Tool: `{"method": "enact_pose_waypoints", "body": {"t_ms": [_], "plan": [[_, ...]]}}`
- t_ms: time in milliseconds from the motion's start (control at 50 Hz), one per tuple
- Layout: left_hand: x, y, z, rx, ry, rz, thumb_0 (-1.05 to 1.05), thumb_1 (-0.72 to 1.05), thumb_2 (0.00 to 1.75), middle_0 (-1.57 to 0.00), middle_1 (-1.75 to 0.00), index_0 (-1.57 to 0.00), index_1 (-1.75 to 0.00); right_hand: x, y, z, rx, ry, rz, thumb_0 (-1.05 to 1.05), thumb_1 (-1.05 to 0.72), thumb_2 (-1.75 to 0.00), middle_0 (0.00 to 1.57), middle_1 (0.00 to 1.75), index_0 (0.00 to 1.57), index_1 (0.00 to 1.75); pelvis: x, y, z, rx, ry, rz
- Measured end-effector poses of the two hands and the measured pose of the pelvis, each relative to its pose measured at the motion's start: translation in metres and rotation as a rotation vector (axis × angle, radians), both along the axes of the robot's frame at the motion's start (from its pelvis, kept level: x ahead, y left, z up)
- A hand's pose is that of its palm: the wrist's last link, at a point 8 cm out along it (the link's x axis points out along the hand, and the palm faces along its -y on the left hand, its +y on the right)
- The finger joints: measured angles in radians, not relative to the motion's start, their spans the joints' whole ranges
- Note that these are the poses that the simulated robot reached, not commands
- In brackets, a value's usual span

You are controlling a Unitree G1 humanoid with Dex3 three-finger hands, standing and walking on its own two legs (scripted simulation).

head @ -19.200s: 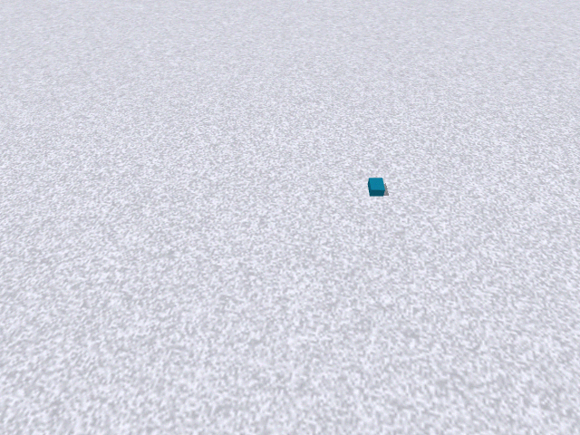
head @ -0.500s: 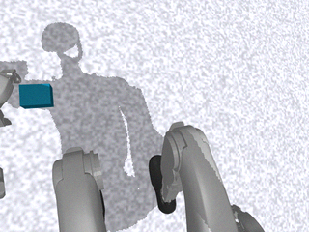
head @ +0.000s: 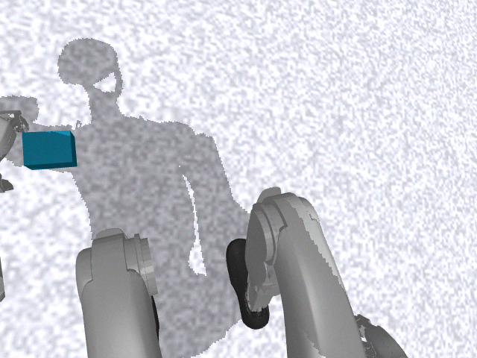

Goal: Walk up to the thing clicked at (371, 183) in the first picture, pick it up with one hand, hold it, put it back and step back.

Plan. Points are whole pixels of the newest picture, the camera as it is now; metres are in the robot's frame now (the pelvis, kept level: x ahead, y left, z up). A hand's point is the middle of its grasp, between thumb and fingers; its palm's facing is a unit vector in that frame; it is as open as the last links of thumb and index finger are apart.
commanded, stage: rise first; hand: left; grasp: from above
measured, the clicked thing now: (50, 150) +0.51 +0.25 -0.31
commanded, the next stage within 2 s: approach in 0.34 s
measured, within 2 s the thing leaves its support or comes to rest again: neither
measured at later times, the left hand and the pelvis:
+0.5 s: hand out of the picture +0.45 +0.30 -0.18, palm faces -0.49 -0.02 -0.87, open 10.2 cm; pelvis +0.00 +0.00 +0.00, yaw +0 degrees
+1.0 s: hand (42, 127) +0.51 +0.23 -0.19, palm faces -0.43 +0.00 -0.90, open 11.1 cm; pelvis +0.00 +0.00 +0.00, yaw -1 degrees
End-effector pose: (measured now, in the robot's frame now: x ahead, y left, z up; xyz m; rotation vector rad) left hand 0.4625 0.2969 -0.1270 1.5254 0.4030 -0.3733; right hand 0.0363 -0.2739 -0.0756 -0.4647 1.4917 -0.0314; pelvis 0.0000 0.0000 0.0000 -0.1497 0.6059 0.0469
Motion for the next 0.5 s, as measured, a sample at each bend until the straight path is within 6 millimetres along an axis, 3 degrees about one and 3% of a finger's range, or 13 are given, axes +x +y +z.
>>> {"method": "enact_pose_waypoints", "body": {"t_ms": [500], "plan": [[-0.004, -0.0003, 0.0057, -0.006, 0.011, -0.008, 0.0, 0.06, 0.53, -0.58, -0.56, -0.59, -0.53, 0.0083, -0.001, 0.005, -0.001, -0.028, 0.009, 0.01, -0.91, -0.9, 0.2, 0.3, 0.2, 0.3, -0.0004, 0.0012, 0.0039, -0.001, -0.002, 0.004]]}}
